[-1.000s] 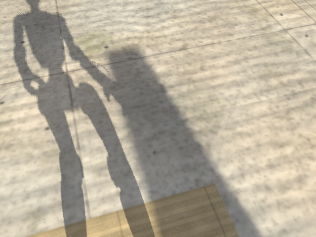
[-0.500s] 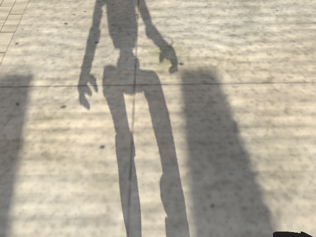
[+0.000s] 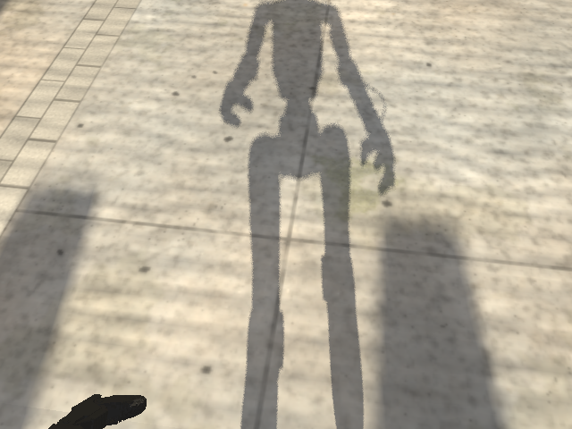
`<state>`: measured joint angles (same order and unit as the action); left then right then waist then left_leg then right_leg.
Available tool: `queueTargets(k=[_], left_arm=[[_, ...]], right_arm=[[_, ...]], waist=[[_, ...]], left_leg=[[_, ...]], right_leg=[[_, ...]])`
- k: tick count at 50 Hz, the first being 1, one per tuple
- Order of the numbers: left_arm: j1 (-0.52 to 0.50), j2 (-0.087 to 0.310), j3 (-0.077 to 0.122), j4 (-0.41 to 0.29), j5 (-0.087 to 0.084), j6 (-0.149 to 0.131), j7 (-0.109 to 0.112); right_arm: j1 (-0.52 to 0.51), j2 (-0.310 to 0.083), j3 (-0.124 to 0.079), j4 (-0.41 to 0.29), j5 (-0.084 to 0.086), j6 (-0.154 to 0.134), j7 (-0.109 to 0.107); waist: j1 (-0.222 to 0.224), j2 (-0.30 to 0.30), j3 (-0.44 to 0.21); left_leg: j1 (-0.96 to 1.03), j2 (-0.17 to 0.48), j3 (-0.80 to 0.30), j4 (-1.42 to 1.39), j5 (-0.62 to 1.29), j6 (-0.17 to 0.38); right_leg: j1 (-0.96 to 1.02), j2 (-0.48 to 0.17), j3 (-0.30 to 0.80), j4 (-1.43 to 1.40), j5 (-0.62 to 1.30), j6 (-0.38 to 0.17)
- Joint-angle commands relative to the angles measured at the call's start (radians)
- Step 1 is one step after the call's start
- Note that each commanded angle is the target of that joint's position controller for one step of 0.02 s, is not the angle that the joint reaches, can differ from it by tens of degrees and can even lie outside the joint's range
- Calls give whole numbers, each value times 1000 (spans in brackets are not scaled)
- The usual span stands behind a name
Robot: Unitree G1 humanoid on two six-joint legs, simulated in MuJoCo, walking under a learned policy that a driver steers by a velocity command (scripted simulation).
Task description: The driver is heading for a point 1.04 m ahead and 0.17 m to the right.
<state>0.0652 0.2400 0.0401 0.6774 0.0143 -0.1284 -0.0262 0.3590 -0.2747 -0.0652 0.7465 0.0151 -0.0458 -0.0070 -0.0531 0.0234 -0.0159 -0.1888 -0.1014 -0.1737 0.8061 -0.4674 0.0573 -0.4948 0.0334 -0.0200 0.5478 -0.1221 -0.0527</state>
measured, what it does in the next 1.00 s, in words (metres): walks ahead: left foot, then right foot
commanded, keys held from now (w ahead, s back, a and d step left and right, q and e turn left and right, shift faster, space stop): w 0.44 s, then w+e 0.56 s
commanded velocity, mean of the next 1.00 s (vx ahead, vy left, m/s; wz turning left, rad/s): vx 0.50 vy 0.00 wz -0.17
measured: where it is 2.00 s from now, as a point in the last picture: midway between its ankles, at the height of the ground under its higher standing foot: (340, 252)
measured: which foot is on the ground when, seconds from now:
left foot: up 0.00-0.44, down 0.46-1.00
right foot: down 0.00-0.48, up 0.50-0.98, down 1.00-1.00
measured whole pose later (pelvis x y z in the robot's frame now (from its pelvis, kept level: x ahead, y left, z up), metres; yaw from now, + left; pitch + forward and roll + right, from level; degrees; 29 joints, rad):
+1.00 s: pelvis +0.52 -0.01 -0.01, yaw -15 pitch +3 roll +2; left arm 0.08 0.25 0.06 0.66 -0.02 -0.03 -0.06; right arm 0.34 -0.28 -0.08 0.84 0.02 -0.05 -0.02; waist -0.05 -0.02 0.02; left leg 0.05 0.07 0.26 0.48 -0.49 -0.04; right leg -0.53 -0.01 -0.05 0.60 -0.13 -0.11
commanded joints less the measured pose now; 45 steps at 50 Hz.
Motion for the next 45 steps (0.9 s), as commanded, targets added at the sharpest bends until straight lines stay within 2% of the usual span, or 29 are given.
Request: queueTargets(k=[1,2,3,4,6,7,10,12,14,17,20,21,22,23,24,25,26,27,28,29,31,34,37,40,43,45], left_arm=[[324,160,61,13,-33,10,12],[260,136,50,0,-24,22,17],[214,118,40,-1,-14,26,14],[188,99,31,-4,-6,24,11],[175,95,27,7,-8,18,6],[180,108,30,17,-11,16,6],[204,154,42,46,-19,21,15],[231,167,44,65,-27,28,19],[268,180,45,84,-35,33,18],[319,189,45,110,-41,46,16],[322,208,51,123,-42,61,20],[305,216,54,123,-43,66,22],[297,208,50,122,-44,69,25],[293,170,35,111,-34,65,25],[354,75,3,76,-15,48,22],[376,89,1,84,-30,30,18],[308,175,28,77,-53,26,16],[238,174,29,59,-55,29,15],[206,158,30,55,-45,38,17],[212,152,37,58,-37,53,22],[254,112,34,70,-41,78,24],[217,95,37,52,-36,90,28],[149,79,34,32,-33,86,16],[40,56,23,-4,-29,83,-4],[-43,54,18,-51,-32,83,-22],[-67,64,22,-80,-33,85,-33]], right_arm=[[10,-124,-13,-98,14,-35,8],[-82,-122,-9,-122,8,-34,9],[-132,-107,-8,-139,-8,-33,9],[-129,-95,-12,-140,-17,-30,9],[-85,-61,-5,-125,-11,-23,9],[-87,-53,-2,-124,-13,-21,7],[-171,-31,11,-138,-20,-26,4],[-238,-16,19,-145,-15,-32,9],[-302,-15,20,-155,-8,-36,17],[-379,-27,17,-183,3,-42,32],[-384,-49,9,-199,2,-51,46],[-333,-63,1,-188,-1,-53,46],[-228,-92,-16,-157,-9,-53,41],[-65,-149,-39,-125,-21,-54,30],[71,-256,-64,-117,-42,-48,18],[109,-212,-56,-103,-24,-41,19],[63,-153,-36,-103,-17,-38,16],[1,-118,-24,-108,-15,-37,14],[-61,-88,-13,-106,-19,-40,19],[-105,-62,-6,-106,-23,-49,23],[-137,-61,-10,-91,-29,-66,25],[-125,-82,-21,-58,-36,-77,16],[-112,-100,-26,-32,-34,-71,4],[-78,-126,-33,-7,-25,-63,-5],[-32,-148,-43,23,-13,-45,-8],[-26,-163,-49,35,-3,-30,-10]], waist=[[158,-197,-214],[144,-108,-115],[116,-65,-31],[84,-73,-3],[50,-112,-2],[46,-115,-3],[64,-91,-3],[91,-92,2],[119,-94,10],[149,-101,30],[129,-118,32],[92,-122,10],[38,-110,-51],[-34,-73,-164],[-52,141,-322],[-62,267,-409],[-65,154,-260],[-42,100,-161],[-10,56,-82],[24,73,-38],[63,89,-12],[71,47,13],[54,36,27],[9,23,60],[-21,18,92],[-18,29,93]], left_leg=[[-634,59,-11,571,-39,-28],[-639,111,36,552,51,-24],[-616,145,61,477,110,-23],[-565,176,64,418,152,-25],[-499,193,90,348,179,-36],[-500,199,103,309,196,-45],[-497,210,127,120,330,-67],[-460,198,142,-19,435,-69],[-424,177,156,-126,503,-70],[-418,158,162,-218,495,-56],[-378,139,169,-286,394,-16],[-296,120,188,-320,382,3],[-137,94,211,-349,388,28],[136,177,127,-318,427,77],[534,446,-240,-312,431,203],[596,539,-530,-443,293,288],[482,503,-410,-463,218,241],[344,457,-267,-486,224,201],[210,411,-174,-532,257,178],[115,377,-102,-574,299,159],[14,357,-8,-633,384,154],[18,355,109,-654,540,151],[55,334,210,-656,586,124],[89,342,269,-662,571,107],[199,378,294,-633,598,98],[262,396,314,-581,700,82]], right_leg=[[749,-411,698,-230,-299,-268],[606,-370,573,-251,-296,-227],[464,-326,487,-288,-219,-210],[377,-291,426,-316,-138,-195],[298,-246,336,-351,-23,-193],[289,-240,299,-361,43,-198],[294,-225,204,-376,182,-189],[299,-206,155,-375,191,-166],[319,-203,134,-363,167,-154],[393,-238,159,-333,140,-147],[466,-275,184,-268,198,-126],[468,-267,171,-213,295,-111],[448,-228,134,-98,437,-90],[314,-178,98,118,394,-54],[-60,-43,19,510,-4,19],[-244,6,123,697,-455,32],[-329,-52,154,776,-401,31],[-327,-98,127,756,-311,28],[-296,-126,116,701,-244,33],[-248,-150,125,653,-192,38],[-179,-154,125,636,-129,53],[-233,-149,151,569,-22,70],[-242,-142,132,401,129,68],[-217,-134,72,243,212,52],[-253,-129,38,153,158,26],[-245,-113,3,118,68,-1]])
